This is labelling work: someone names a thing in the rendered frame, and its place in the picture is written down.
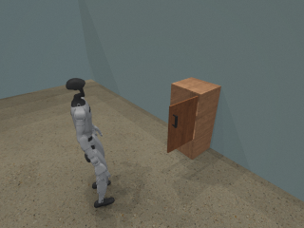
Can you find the robot head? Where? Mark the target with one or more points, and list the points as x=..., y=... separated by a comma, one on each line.
x=77, y=84

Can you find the cupboard door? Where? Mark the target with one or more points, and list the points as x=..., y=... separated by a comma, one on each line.
x=186, y=111

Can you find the robot left hand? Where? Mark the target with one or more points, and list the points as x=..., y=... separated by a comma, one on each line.
x=98, y=130

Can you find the robot left foot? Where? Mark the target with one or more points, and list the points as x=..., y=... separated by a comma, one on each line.
x=94, y=185

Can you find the handle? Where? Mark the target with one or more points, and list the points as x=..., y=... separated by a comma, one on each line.
x=176, y=121

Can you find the robot right hand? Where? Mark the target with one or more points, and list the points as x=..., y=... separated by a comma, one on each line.
x=99, y=169

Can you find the right robot forearm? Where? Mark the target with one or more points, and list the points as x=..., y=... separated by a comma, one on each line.
x=86, y=146

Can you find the robot right upper arm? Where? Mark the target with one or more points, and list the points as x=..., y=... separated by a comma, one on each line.
x=80, y=122

